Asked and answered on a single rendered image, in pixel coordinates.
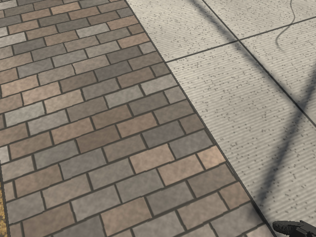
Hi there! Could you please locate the right robot hand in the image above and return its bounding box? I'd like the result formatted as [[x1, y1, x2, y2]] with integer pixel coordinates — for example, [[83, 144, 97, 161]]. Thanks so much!
[[273, 220, 316, 237]]

